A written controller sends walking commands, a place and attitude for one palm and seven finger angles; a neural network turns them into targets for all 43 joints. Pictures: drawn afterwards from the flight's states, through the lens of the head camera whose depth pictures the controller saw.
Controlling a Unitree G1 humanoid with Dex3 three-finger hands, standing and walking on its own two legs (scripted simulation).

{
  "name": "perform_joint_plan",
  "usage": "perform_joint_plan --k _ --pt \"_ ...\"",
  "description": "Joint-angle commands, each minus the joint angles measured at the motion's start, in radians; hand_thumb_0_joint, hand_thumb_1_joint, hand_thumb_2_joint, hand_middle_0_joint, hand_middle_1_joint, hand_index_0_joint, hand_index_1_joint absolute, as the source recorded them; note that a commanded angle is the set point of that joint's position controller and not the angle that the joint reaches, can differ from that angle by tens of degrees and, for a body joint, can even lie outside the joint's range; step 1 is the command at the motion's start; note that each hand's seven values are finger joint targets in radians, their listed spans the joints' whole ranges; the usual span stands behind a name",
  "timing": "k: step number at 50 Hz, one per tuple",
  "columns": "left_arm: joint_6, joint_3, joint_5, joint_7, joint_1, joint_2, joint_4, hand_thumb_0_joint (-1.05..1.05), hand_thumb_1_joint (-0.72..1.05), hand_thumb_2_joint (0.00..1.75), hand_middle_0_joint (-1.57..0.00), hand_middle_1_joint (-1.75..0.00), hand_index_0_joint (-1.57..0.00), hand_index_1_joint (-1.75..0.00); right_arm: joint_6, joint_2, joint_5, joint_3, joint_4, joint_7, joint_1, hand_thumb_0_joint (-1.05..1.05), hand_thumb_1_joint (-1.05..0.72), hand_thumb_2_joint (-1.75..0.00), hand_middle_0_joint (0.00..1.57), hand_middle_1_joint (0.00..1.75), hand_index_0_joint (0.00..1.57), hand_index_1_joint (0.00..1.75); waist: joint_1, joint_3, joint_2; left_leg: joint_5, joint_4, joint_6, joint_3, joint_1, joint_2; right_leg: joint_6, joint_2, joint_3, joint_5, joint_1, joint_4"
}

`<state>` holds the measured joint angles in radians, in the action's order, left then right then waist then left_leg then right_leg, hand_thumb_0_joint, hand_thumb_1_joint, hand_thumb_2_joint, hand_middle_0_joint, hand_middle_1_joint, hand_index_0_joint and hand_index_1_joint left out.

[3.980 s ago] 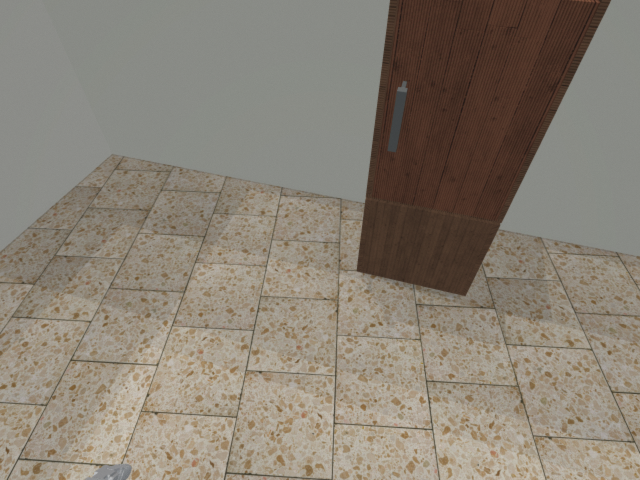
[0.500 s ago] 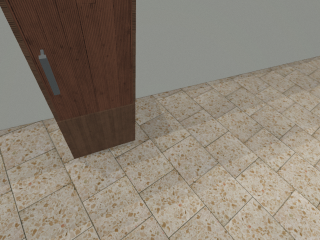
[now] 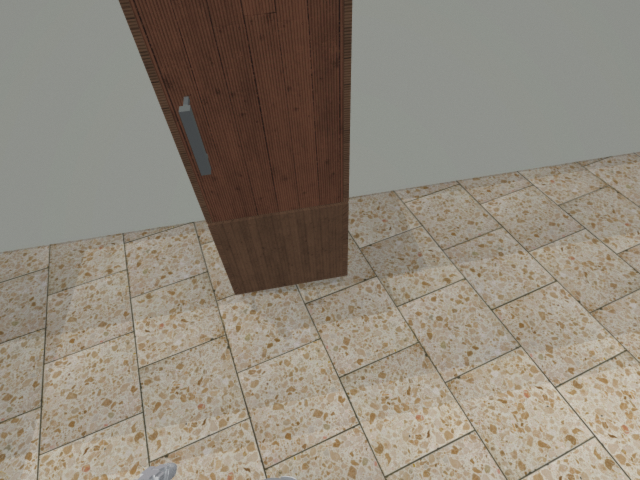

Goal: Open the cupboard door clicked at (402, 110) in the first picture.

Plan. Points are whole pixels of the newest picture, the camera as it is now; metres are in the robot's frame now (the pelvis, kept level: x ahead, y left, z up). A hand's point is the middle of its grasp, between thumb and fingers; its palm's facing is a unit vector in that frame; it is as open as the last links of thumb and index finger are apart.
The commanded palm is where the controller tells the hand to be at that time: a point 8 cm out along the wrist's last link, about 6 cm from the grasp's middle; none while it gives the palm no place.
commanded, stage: turn to face it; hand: left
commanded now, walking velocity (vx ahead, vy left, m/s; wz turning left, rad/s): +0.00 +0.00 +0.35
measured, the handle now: (196, 136) +0.80 +0.31 -0.03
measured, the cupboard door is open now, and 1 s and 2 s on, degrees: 0 0 0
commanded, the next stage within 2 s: take the last steps up to it in 0.16 s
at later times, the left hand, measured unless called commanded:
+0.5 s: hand out of the picture -0.09 +0.20 -0.18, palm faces +0.26 -0.94 -0.20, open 7.4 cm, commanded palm none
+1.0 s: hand (215, 434) +0.22 +0.18 -0.17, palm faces +0.15 -0.97 -0.21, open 7.4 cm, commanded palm none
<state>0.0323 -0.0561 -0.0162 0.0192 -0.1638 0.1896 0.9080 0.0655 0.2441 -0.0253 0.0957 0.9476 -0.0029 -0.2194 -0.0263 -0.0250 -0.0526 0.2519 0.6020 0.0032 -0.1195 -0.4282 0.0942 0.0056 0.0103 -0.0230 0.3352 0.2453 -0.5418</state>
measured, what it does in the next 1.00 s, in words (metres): walks ahead: left foot, then right foot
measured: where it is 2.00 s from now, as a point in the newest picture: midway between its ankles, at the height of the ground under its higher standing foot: (347, 458)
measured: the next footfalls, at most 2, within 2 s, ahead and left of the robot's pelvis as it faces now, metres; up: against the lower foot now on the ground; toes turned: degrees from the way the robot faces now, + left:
left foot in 0.44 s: -0.02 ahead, +0.13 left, +0.00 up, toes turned +15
right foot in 0.92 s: +0.27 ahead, -0.09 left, +0.00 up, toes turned +1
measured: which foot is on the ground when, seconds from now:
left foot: up 0.00-0.42, down 0.44-0.92, up 0.94-1.00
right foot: down 0.00-0.44, up 0.46-0.90, down 0.92-1.00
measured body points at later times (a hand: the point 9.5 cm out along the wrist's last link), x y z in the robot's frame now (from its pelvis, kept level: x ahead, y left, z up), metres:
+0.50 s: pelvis -0.01 +0.02 +0.00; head +0.00 +0.04 +0.45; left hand -0.10 +0.26 -0.16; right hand +0.13 -0.19 -0.13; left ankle -0.06 +0.12 -0.73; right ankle -0.01 -0.10 -0.71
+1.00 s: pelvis +0.15 -0.02 -0.01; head +0.18 -0.03 +0.44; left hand +0.21 +0.23 -0.15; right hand +0.07 -0.24 -0.17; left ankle -0.03 +0.11 -0.66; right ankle +0.23 -0.09 -0.73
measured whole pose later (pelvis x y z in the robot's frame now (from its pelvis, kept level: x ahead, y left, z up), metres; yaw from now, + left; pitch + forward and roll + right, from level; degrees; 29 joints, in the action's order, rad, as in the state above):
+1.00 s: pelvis +0.15 -0.02 -0.01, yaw +9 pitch -2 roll +1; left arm -0.06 -0.06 -0.02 -0.02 -0.12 0.18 1.02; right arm -0.01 0.14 -0.02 0.04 1.17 0.01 -0.44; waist -0.04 -0.10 -0.02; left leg 0.51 1.03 -0.01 0.03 -0.18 -0.08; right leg -0.07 0.04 -0.14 0.25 0.39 -0.67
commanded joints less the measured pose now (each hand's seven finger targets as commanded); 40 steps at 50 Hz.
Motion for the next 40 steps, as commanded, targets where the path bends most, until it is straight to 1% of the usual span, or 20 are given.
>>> perform_joint_plan --k 1,3,5,6,9,13,16,18,19,20,21,22,23,24,25,28,30,32,36,40 --pt "-0.022 -0.05 -0.004 0.031 0.045 0.212 -0.096 0.0 0.9 0.9 -0.2 -0.3 -0.2 -0.3 -0.009 0.099 -0.009 0.03 -0.096 -0.006 0.005 0.0 -0.9 -0.9 0.2 0.3 0.2 0.3 -0.009 -0.042 0.284 0.205 0.504 0.023 0.006 -0.175 -0.07 -0.125 0.395 0.327 0.14 0.091 0.395" --pt "-0.037 -0.025 -0.002 0.019 0.063 0.159 -0.089 0.0 0.9 0.9 -0.2 -0.3 -0.2 -0.3 -0.009 0.083 -0.007 0.023 -0.055 -0.016 -0.023 0.0 -0.9 -0.9 0.2 0.3 0.2 0.3 -0.029 -0.088 0.201 0.098 0.587 0.039 0.058 -0.157 -0.096 -0.096 0.281 0.153 -0.106 0.074 0.302" --pt "-0.049 -0.021 -0.003 0.016 -0.01 0.146 -0.067 0.0 0.9 0.9 -0.2 -0.3 -0.2 -0.3 -0.015 0.062 -0.002 0.012 -0.049 -0.017 -0.026 0.0 -0.9 -0.9 0.2 0.3 0.2 0.3 -0.005 -0.04 0.188 0.081 0.566 0.055 0.088 -0.167 -0.097 -0.099 0.261 0.081 -0.288 -0.045 0.241" --pt "-0.051 -0.021 -0.003 0.018 -0.042 0.145 -0.055 0.0 0.9 0.9 -0.2 -0.3 -0.2 -0.3 -0.016 0.059 0.001 0.009 -0.05 -0.016 -0.016 0.0 -0.9 -0.9 0.2 0.3 0.2 0.3 0.005 -0.015 0.193 0.087 0.542 0.062 0.097 -0.176 -0.1 -0.1 0.265 0.064 -0.375 -0.106 0.222" --pt "-0.05 -0.022 -0.007 0.015 -0.133 0.162 -0.019 0.0 0.9 0.9 -0.2 -0.3 -0.2 -0.3 -0.014 0.054 0.001 -0.001 -0.06 -0.01 0.053 0.0 -0.9 -0.9 0.2 0.3 0.2 0.3 0.049 0.002 0.211 0.13 0.465 0.076 0.118 -0.152 -0.116 -0.121 0.288 0.063 -0.494 -0.164 0.195" --pt "-0.047 -0.027 -0.017 0.015 -0.186 0.186 0.012 0.0 0.9 0.9 -0.2 -0.3 -0.2 -0.3 -0.017 0.037 0.009 -0.019 -0.062 -0.006 0.113 0.0 -0.9 -0.9 0.2 0.3 0.2 0.3 0.077 0.019 0.258 0.201 0.298 0.071 0.153 -0.075 -0.117 -0.144 0.31 0.06 -0.632 -0.191 0.16" --pt "-0.052 -0.026 -0.021 0.009 -0.222 0.185 0.053 0.0 0.9 0.9 -0.2 -0.3 -0.2 -0.3 -0.034 0.019 0.009 -0.033 -0.055 -0.009 0.115 0.0 -0.9 -0.9 0.2 0.3 0.2 0.3 0.093 0.055 0.294 0.215 0.156 0.049 0.191 0.005 -0.11 -0.134 0.311 0.077 -0.483 -0.221 0.186" --pt "-0.055 -0.026 -0.019 0.003 -0.213 0.19 0.067 0.0 0.9 0.9 -0.2 -0.3 -0.2 -0.3 -0.05 0.019 0.006 -0.037 -0.035 -0.009 0.069 0.0 -0.9 -0.9 0.2 0.3 0.2 0.3 0.075 0.06 0.284 0.177 0.025 0.03 0.217 0.105 -0.106 -0.124 0.3 0.073 -0.282 -0.175 0.19" --pt "-0.054 -0.025 -0.014 0.001 -0.187 0.185 0.074 0.0 0.9 0.9 -0.2 -0.3 -0.2 -0.3 -0.059 0.017 0.005 -0.038 -0.012 -0.007 0.019 0.0 -0.9 -0.9 0.2 0.3 0.2 0.3 0.043 0.056 0.274 0.115 -0.08 0.021 0.229 0.205 -0.106 -0.103 0.278 0.05 -0.149 -0.103 0.176" --pt "-0.051 -0.02 -0.005 -0.002 -0.165 0.166 0.077 0.0 0.9 0.9 -0.2 -0.3 -0.2 -0.3 -0.072 0.033 0.005 -0.038 0.015 -0.004 -0.044 0.0 -0.9 -0.9 0.2 0.3 0.2 0.3 0.012 0.061 0.201 0.045 -0.217 0.01 0.222 0.349 -0.114 -0.066 0.238 0.006 -0.037 -0.005 0.119" --pt "-0.048 -0.011 0.002 -0.008 -0.16 0.114 0.068 0.0 0.9 0.9 -0.2 -0.3 -0.2 -0.3 -0.083 0.102 0.001 -0.022 0.039 0.003 -0.113 0.0 -0.9 -0.9 0.2 0.3 0.2 0.3 -0.019 0.08 -0.013 0.103 -0.303 -0.036 0.029 0.506 -0.265 -0.014 0.159 -0.066 0.087 0.167 -0.058" --pt "-0.047 0.01 -0.002 -0.015 -0.144 0.046 0.043 0.0 0.9 0.9 -0.2 -0.3 -0.2 -0.3 -0.083 0.192 -0.004 -0.003 0.061 0.01 -0.183 0.0 -0.9 -0.9 0.2 0.3 0.2 0.3 -0.051 0.044 -0.275 0.14 -0.382 -0.119 -0.241 0.567 -0.474 0.031 0.061 -0.15 0.24 0.384 -0.278" --pt "-0.047 0.007 -0.013 -0.012 -0.068 0.08 0.026 0.0 0.9 0.9 -0.2 -0.3 -0.2 -0.3 -0.075 0.189 -0.007 -0.006 0.071 0.016 -0.216 0.0 -0.9 -0.9 0.2 0.3 0.2 0.3 -0.075 -0.034 -0.179 0.137 -0.412 -0.179 -0.282 0.495 -0.527 0.013 0.071 -0.072 0.252 0.434 -0.399" --pt "-0.047 0.002 -0.016 -0.02 -0.055 0.08 0.03 0.0 0.9 0.9 -0.2 -0.3 -0.2 -0.3 -0.08 0.156 -0.008 -0.016 0.069 0.023 -0.19 0.0 -0.9 -0.9 0.2 0.3 0.2 0.3 -0.06 -0.071 -0.116 0.11 -0.424 -0.187 -0.229 0.461 -0.503 0.009 0.093 -0.041 0.187 0.453 -0.461" --pt "-0.043 -0.003 -0.018 -0.023 -0.048 0.079 0.055 0.0 0.9 0.9 -0.2 -0.3 -0.2 -0.3 -0.088 0.12 -0.008 -0.027 0.075 0.03 -0.166 0.0 -0.9 -0.9 0.2 0.3 0.2 0.3 -0.048 -0.096 -0.154 0.038 -0.426 -0.161 -0.181 0.417 -0.461 0.013 0.103 -0.018 0.128 0.446 -0.505" --pt "-0.042 -0.004 -0.011 -0.041 -0.104 0.075 0.106 0.0 0.9 0.9 -0.2 -0.3 -0.2 -0.3 -0.107 0.065 0.001 -0.045 0.066 0.034 -0.115 0.0 -0.9 -0.9 0.2 0.3 0.2 0.3 0.0 -0.134 -0.093 -0.117 -0.429 -0.139 -0.023 0.343 -0.387 0.022 0.109 -0.012 -0.008 0.381 -0.544" --pt "-0.035 -0.004 -0.013 -0.042 -0.122 0.058 0.12 0.0 0.9 0.9 -0.2 -0.3 -0.2 -0.3 -0.117 0.055 0.003 -0.039 0.071 0.037 -0.14 0.0 -0.9 -0.9 0.2 0.3 0.2 0.3 0.01 -0.127 -0.068 -0.176 -0.427 -0.139 0.03 0.345 -0.365 0.032 0.103 -0.023 -0.06 0.377 -0.545" --pt "-0.032 -0.005 -0.012 -0.045 -0.109 0.057 0.12 0.0 0.9 0.9 -0.2 -0.3 -0.2 -0.3 -0.124 0.055 0.006 -0.041 0.085 0.039 -0.166 0.0 -0.9 -0.9 0.2 0.3 0.2 0.3 0.013 -0.128 -0.07 -0.216 -0.432 -0.141 0.055 0.375 -0.36 0.037 0.104 -0.024 -0.099 0.411 -0.539" --pt "-0.031 -0.004 -0.009 -0.05 -0.013 0.053 0.089 0.0 0.9 0.9 -0.2 -0.3 -0.2 -0.3 -0.129 0.046 0.002 -0.04 0.115 0.044 -0.231 0.0 -0.9 -0.9 0.2 0.3 0.2 0.3 -0.006 -0.156 -0.077 -0.289 -0.419 -0.151 0.072 0.412 -0.377 0.037 0.118 -0.034 -0.125 0.452 -0.419" --pt "-0.038 -0.002 -0.001 -0.055 0.07 0.037 0.061 0.0 0.9 0.9 -0.2 -0.3 -0.2 -0.3 -0.126 0.066 -0.01 -0.032 0.134 0.044 -0.24 0.0 -0.9 -0.9 0.2 0.3 0.2 0.3 -0.018 -0.166 -0.105 -0.308 -0.386 -0.146 0.099 0.391 -0.397 0.011 0.108 -0.063 -0.096 0.346 -0.204"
